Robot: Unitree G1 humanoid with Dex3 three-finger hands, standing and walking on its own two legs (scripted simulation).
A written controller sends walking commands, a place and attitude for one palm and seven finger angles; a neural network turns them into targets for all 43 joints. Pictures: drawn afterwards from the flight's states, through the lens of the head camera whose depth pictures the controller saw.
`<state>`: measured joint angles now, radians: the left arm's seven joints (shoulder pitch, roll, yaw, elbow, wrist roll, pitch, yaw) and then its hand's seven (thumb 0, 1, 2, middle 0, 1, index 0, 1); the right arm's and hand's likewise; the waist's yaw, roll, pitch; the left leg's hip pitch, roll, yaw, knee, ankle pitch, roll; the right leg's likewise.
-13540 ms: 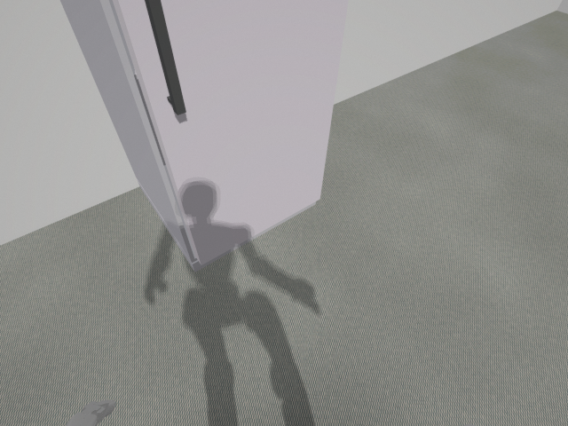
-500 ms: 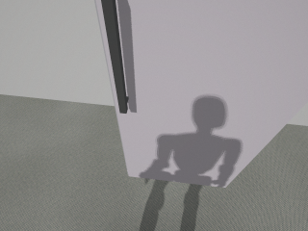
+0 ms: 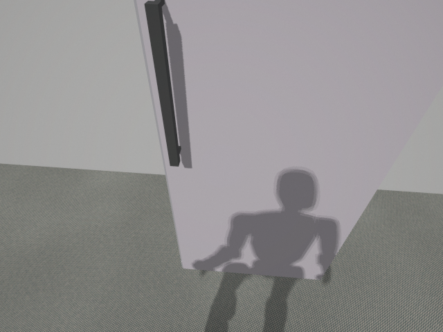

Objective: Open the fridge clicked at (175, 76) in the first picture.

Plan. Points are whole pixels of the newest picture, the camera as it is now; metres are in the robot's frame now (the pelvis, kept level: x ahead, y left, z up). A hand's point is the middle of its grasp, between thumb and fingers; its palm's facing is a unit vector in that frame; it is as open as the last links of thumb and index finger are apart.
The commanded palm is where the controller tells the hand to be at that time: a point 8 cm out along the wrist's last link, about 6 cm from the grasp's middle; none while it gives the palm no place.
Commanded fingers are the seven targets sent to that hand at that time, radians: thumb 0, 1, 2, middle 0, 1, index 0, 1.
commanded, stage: come to a stop and stand still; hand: left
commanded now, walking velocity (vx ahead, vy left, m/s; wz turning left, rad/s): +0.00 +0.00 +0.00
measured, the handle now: (168, 95) +0.53 +0.14 +0.20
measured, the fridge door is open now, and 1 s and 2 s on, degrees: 0 0 0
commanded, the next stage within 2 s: look again from close up in 0.68 s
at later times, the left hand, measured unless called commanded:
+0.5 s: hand out of the picture +0.04 +0.26 -0.16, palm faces -0.04 -0.95 -0.30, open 7.4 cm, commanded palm none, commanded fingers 0.00 0.90 0.90 -0.20 -0.30 -0.20 -0.30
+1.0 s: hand out of the picture +0.06 +0.27 -0.16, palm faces -0.03 -0.95 -0.30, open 7.4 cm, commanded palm none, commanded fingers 0.00 0.90 0.90 -0.20 -0.30 -0.20 -0.30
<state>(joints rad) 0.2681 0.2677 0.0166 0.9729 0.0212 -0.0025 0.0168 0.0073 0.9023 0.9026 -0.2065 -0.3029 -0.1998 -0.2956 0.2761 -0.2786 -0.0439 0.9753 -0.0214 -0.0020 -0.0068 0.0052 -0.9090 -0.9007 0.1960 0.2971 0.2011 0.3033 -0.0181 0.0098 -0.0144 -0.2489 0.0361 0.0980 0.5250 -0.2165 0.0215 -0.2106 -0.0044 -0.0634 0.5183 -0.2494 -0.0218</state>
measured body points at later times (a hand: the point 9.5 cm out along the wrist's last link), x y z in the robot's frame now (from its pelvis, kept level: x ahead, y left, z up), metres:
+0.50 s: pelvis +0.00 +0.03 +0.01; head -0.01 +0.04 +0.46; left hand +0.05 +0.31 -0.14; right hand +0.04 -0.26 -0.13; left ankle +0.05 +0.11 -0.73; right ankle +0.02 -0.11 -0.73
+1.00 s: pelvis +0.02 +0.04 +0.01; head +0.02 +0.05 +0.46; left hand +0.06 +0.32 -0.14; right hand +0.09 -0.24 -0.12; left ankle +0.05 +0.11 -0.73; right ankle +0.02 -0.11 -0.73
